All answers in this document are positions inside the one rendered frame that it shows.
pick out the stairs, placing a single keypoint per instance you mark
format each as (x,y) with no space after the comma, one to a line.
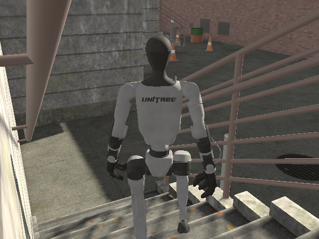
(114,220)

